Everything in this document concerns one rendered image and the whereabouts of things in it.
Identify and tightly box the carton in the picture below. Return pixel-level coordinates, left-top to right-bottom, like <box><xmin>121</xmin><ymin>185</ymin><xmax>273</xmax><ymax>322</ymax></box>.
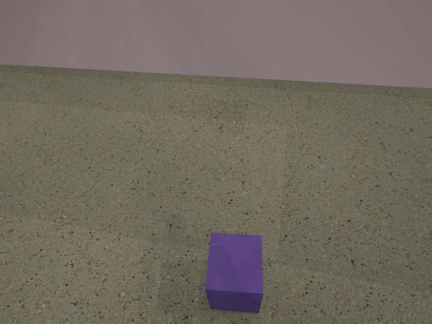
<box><xmin>205</xmin><ymin>233</ymin><xmax>263</xmax><ymax>313</ymax></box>

